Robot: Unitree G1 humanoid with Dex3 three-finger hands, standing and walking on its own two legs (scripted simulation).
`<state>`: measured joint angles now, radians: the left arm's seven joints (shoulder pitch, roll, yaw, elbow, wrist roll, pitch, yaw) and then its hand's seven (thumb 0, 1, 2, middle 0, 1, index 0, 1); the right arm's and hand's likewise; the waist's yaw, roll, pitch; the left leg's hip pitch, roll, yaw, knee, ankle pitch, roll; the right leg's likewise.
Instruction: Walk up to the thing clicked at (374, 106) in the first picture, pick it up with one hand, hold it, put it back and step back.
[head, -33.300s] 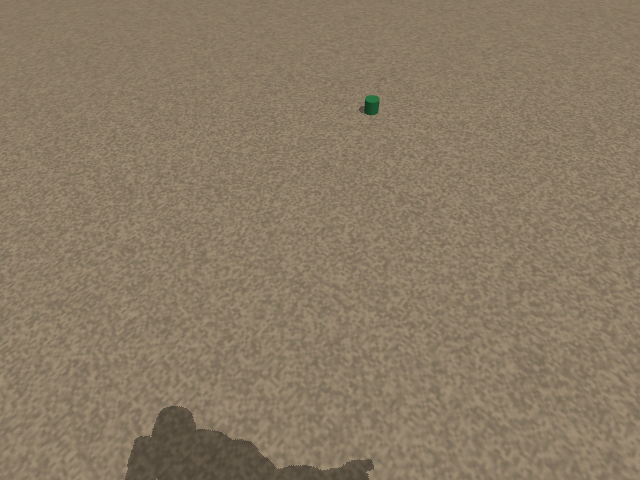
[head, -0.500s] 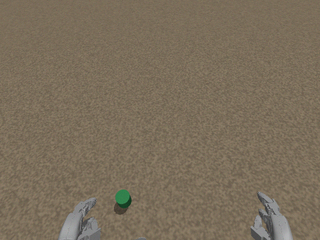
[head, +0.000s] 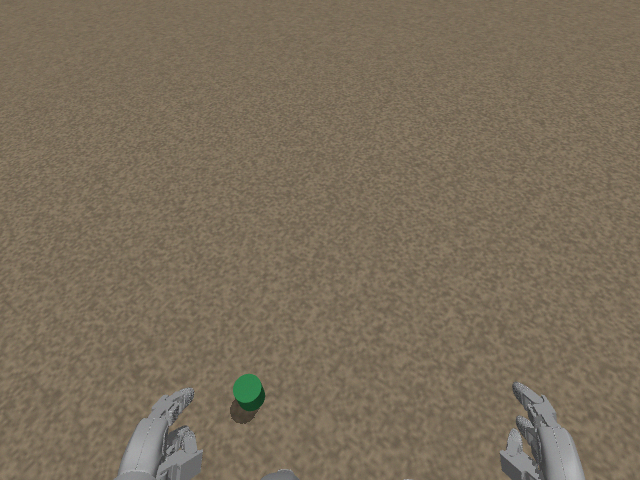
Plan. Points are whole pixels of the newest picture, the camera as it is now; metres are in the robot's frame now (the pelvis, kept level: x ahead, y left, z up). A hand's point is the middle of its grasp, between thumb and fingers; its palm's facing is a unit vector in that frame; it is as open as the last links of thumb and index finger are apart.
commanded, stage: stand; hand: left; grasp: from above
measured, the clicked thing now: (249, 392) +0.45 +0.26 -0.68
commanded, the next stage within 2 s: none
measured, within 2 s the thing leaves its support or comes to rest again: neither
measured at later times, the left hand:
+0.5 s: hand out of the picture +0.05 +0.25 -0.11, palm faces +0.05 -0.95 -0.32, open 7.4 cm
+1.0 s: hand out of the picture +0.03 +0.25 -0.10, palm faces +0.05 -0.94 -0.34, open 7.4 cm
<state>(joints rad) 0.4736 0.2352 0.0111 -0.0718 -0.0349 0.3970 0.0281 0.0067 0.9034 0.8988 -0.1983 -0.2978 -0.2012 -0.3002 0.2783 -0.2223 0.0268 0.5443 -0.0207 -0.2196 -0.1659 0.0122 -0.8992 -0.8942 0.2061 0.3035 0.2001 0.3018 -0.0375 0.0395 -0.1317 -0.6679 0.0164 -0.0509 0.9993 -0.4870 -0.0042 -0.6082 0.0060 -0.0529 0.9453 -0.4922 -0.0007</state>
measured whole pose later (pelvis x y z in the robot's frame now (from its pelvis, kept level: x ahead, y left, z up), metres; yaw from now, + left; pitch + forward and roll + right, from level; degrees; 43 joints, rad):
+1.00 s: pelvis -0.01 +0.01 +0.06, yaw +1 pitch -4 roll +0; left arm 0.15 0.30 0.03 1.15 0.02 0.00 0.03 0.00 0.90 0.90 -0.20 -0.30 -0.20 -0.30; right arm 0.13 -0.30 -0.02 1.13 -0.03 0.00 -0.01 0.01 -0.90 -0.89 0.20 0.30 0.20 0.30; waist 0.01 0.01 0.06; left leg -0.13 -0.03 -0.04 0.37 -0.18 0.01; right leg -0.08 -0.04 -0.05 0.36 -0.21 0.02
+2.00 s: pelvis +0.01 +0.00 +0.07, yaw +2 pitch -3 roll +0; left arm 0.11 0.32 0.02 1.16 0.01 0.00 0.01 0.00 0.90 0.90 -0.20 -0.30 -0.20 -0.30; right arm 0.11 -0.33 0.01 1.14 -0.02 -0.01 -0.01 0.00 -0.90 -0.89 0.21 0.30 0.20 0.30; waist 0.01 0.01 0.05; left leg -0.11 -0.02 -0.05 0.33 -0.17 0.00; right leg -0.06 -0.02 -0.06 0.32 -0.21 0.01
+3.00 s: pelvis -0.07 +0.06 +0.05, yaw +3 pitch +0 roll -1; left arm 0.02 0.40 0.06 0.89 0.00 0.07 0.04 0.00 0.91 0.90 -0.20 -0.30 -0.20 -0.30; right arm 0.15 -0.35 -0.04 0.93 -0.03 0.03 0.00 0.01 -0.90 -0.89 0.21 0.30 0.20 0.30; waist -0.04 -0.05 0.21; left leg -0.30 -0.03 -0.01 0.58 -0.28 0.06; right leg -0.48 0.11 0.17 1.15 -0.53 -0.03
